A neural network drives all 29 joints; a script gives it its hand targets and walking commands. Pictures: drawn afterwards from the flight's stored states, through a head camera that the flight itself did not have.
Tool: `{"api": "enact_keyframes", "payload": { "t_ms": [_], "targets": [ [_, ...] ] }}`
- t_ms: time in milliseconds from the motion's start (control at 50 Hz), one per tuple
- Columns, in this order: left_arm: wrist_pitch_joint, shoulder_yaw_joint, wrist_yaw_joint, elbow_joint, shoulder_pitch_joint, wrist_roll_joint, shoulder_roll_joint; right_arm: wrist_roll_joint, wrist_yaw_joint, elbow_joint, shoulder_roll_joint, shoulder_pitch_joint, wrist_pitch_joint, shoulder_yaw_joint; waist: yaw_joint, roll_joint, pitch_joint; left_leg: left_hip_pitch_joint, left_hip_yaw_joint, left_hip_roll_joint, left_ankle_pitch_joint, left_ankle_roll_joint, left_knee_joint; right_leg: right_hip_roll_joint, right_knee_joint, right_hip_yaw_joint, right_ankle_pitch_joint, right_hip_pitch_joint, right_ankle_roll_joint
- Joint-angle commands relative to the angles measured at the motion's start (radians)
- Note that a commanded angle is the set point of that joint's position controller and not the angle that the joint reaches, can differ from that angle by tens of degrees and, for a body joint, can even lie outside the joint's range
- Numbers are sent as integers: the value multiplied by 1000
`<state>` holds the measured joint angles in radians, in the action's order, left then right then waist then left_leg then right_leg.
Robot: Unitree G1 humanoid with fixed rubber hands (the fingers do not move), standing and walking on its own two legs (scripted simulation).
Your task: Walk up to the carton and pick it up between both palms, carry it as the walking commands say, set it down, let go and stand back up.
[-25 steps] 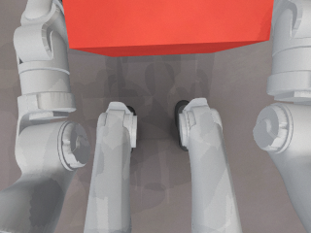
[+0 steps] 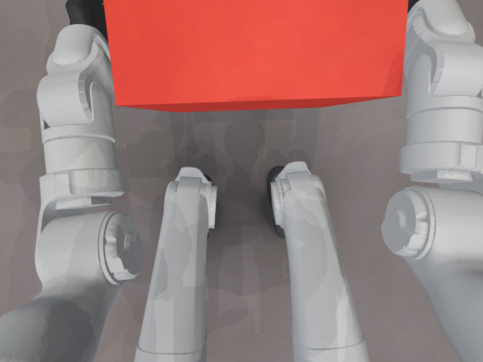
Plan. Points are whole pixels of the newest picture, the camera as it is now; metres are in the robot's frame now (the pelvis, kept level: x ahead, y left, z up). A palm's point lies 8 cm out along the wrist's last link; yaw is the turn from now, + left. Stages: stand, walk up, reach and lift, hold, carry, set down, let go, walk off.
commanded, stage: reach and lift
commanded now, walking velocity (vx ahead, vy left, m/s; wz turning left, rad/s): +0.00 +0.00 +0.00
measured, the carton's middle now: (249, 7) +0.56 -0.02 -0.17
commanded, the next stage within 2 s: none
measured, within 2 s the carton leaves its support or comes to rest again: neither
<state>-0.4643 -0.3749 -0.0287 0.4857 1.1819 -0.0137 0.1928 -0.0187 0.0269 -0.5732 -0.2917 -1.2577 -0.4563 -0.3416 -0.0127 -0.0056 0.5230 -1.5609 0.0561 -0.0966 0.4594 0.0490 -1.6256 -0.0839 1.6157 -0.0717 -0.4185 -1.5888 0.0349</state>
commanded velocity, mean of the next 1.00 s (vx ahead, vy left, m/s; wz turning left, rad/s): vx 0.00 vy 0.00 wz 0.00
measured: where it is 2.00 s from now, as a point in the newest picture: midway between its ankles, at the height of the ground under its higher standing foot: (241, 219)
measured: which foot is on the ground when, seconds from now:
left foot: down 0.00-1.00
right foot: down 0.00-1.00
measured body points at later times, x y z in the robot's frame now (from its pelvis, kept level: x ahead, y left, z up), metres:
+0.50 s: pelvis +0.01 +0.00 +0.06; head +0.32 -0.01 +0.37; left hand +0.51 +0.17 -0.05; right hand +0.52 -0.20 -0.04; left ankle +0.14 +0.13 -0.51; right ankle +0.15 -0.12 -0.51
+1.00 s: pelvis +0.03 +0.00 +0.12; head +0.29 -0.01 +0.47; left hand +0.49 +0.18 +0.03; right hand +0.50 -0.20 +0.04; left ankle +0.14 +0.13 -0.51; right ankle +0.15 -0.12 -0.51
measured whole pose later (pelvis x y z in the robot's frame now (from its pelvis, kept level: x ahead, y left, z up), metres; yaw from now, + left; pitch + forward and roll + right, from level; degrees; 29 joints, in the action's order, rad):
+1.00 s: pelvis +0.03 +0.00 +0.12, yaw +0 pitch +16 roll +1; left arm -0.43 -0.36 0.01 0.44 0.86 0.04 0.10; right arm -0.07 0.05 -0.51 -0.17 -0.93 -0.43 -0.34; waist -0.01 0.01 0.40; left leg -1.08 0.09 -0.09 0.36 0.03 -1.17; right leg -0.08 1.17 -0.10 -0.33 -1.11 0.03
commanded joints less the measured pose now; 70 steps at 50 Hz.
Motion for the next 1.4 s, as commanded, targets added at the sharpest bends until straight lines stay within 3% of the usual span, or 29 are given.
{"api": "enact_keyframes", "payload": {
  "t_ms": [0, 40, 60, 140, 160, 200, 240, 260, 280, 320, 340, 460, 520, 560, 580, 660, 760, 780, 900, 940, 960, 1020, 1040, 1100, 1120, 1180, 1220, 1280, 1380],
  "targets": [
    [55, 616, 233, -254, 866, -162, -916, 206, 246, 172, 1024, -686, 36, 590, 43, 4, -2429, 551, -130, -64, -185, -25, 190, -54, -164, 109, 207, 770, -26],
    [57, 617, 241, -237, 846, -170, -944, 169, 249, 195, 990, -692, 41, 581, -1, -34, -2388, 535, -119, -62, -168, -24, 207, -52, -188, 115, 196, 792, -29],
    [53, 611, 246, -206, 800, -150, -956, 175, 248, 191, 1027, -684, 43, 589, 29, -34, -2394, 536, -126, -64, -182, -27, 205, -55, -193, 104, 212, 801, -26],
    [58, 599, 264, -181, 773, -139, -986, 147, 264, 130, 1061, -625, 44, 567, 8, -44, -2338, 536, -118, -60, -133, -26, 240, -48, -229, 115, 163, 798, -25],
    [58, 571, 273, -114, 754, -119, -980, 137, 275, 48, 1080, -579, 37, 546, 25, -33, -2215, 491, -121, -55, -93, -33, 263, -44, -242, 117, 111, 731, -24],
    [64, 629, 277, -195, 786, -148, -1011, 146, 276, 108, 1085, -572, 48, 552, -9, 4, -2328, 581, -111, -56, -161, -21, 270, -54, -247, 121, 196, 802, -33],
    [64, 656, 272, -251, 791, -175, -1011, 183, 268, 243, 1069, -655, 51, 617, -5, -30, -2466, 649, -110, -64, -210, -28, 278, -52, -268, 102, 231, 907, -23],
    [63, 623, 273, -199, 773, -146, -973, 151, 265, 182, 1040, -628, 47, 567, -12, -22, -2377, 583, -106, -58, -177, -27, 271, -53, -256, 113, 203, 836, -26],
    [70, 666, 268, -299, 780, -171, -983, 180, 266, 253, 1062, -596, 47, 610, -9, -10, -2492, 684, -112, -64, -268, -22, 278, -60, -272, 107, 294, 923, -25],
    [74, 666, 264, -290, 743, -164, -973, 163, 272, 132, 1086, -517, 42, 598, -1, -2, -2369, 649, -100, -57, -237, -20, 302, -57, -272, 108, 251, 851, -27],
    [73, 691, 258, -330, 754, -162, -988, 191, 271, 231, 1075, -565, 52, 618, 12, 27, -2466, 725, -110, -58, -278, -14, 299, -67, -282, 98, 300, 909, -28],
    [68, 664, 260, -249, 677, -150, -999, 169, 263, 234, 1043, -544, 52, 632, 1, -7, -2331, 689, -102, -58, -193, -20, 359, -52, -344, 88, 210, 935, -25],
    [73, 667, 266, -272, 655, -144, -982, 170, 264, 212, 1092, -505, 53, 637, 38, -12, -2344, 712, -101, -59, -228, -26, 384, -58, -361, 78, 252, 995, -21],
    [75, 636, 275, -220, 647, -121, -1004, 136, 273, 134, 1094, -463, 52, 593, 21, -13, -2216, 657, -97, -54, -160, -24, 413, -53, -391, 83, 184, 954, -29],
    [80, 684, 272, -308, 638, -152, -1024, 161, 272, 225, 1129, -467, 59, 639, 24, -11, -2366, 769, -89, -61, -247, -24, 414, -60, -391, 83, 269, 1045, -26],
    [74, 675, 290, -195, 577, -131, -1057, 137, 274, 204, 1104, -462, 67, 616, -1, -2, -2221, 757, -82, -47, -208, -27, 454, -46, -442, 77, 218, 980, -29],
    [93, 733, 291, -297, 614, -159, -1074, 139, 288, 201, 1152, -401, 69, 647, -27, 15, -2241, 831, -73, -49, -218, -23, 497, -49, -477, 76, 243, 1043, -36],
    [88, 690, 292, -247, 563, -121, -1071, 124, 295, 204, 1136, -418, 72, 635, 1, 13, -2197, 820, -62, -52, -230, -27, 513, -49, -481, 80, 236, 1008, -39],
    [95, 713, 298, -334, 562, -130, -1077, 152, 301, 278, 1175, -397, 72, 683, 9, -8, -2231, 899, -67, -52, -239, -32, 577, -50, -553, 71, 264, 1145, -36],
    [83, 689, 306, -248, 466, -105, -1089, 136, 302, 261, 1170, -371, 76, 658, 2, -12, -2117, 871, -60, -49, -216, -40, 598, -43, -576, 68, 239, 1132, -37],
    [87, 655, 314, -196, 423, -79, -1077, 112, 305, 190, 1195, -311, 71, 651, 34, -28, -2018, 838, -64, -47, -210, -43, 611, -40, -596, 58, 221, 1108, -30],
    [103, 642, 324, -188, 421, -71, -1095, 72, 307, 101, 1218, -216, 75, 597, -4, -2, -1846, 787, -55, -42, -197, -47, 655, -28, -620, 63, 229, 1081, -39],
    [98, 664, 330, -220, 386, -77, -1116, 93, 307, 207, 1236, -236, 81, 650, 12, 2, -1921, 848, -66, -47, -237, -49, 666, -33, -644, 52, 275, 1179, -43],
    [91, 571, 331, -73, 258, -11, -1139, 31, 313, 85, 1224, -127, 72, 548, 3, -6, -1559, 784, -63, -39, -204, -47, 724, -24, -701, 58, 231, 1043, -43],
    [105, 598, 328, -140, 289, -34, -1148, 35, 317, 113, 1255, -119, 78, 572, -3, 5, -1588, 842, -50, -38, -221, -47, 749, -23, -705, 64, 245, 1060, -42],
    [86, 497, 338, -25, 168, 50, -1149, -25, 330, 28, 1240, -30, 68, 491, 18, 5, -1331, 746, -54, -34, -127, -47, 810, -14, -769, 49, 150, 1010, -58],
    [82, 443, 341, 46, 61, 95, -1145, -90, 336, -65, 1240, 112, 56, 401, 7, -10, -1185, 751, -43, -25, -164, -49, 852, -13, -808, 57, 185, 962, -58],
    [98, 470, 342, 27, 29, 102, -1171, -119, 353, -40, 1228, 150, 76, 385, -20, -16, -1194, 824, -25, -15, -234, -42, 889, -13, -835, 74, 234, 983, -56],
    [132, 572, 333, -85, -90, 77, -1179, -117, 357, 35, 1215, 312, 104, 439, -39, 20, -1270, 958, -7, -13, -529, -30, 915, -5, -889, 41, 514, 1137, -49]
  ]
}}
